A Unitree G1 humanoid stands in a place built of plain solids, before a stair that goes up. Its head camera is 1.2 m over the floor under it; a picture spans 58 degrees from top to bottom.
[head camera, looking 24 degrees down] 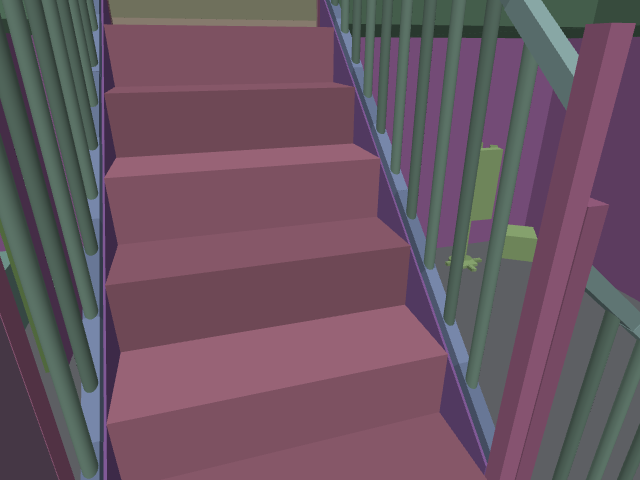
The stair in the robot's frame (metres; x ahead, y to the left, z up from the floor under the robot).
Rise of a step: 0.21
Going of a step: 0.26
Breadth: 0.87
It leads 16 degrees to the left of straight ahead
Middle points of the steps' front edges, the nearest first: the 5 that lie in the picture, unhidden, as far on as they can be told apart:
0.84 0.06 0.43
1.10 0.14 0.64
1.35 0.21 0.85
1.60 0.29 1.06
1.85 0.36 1.28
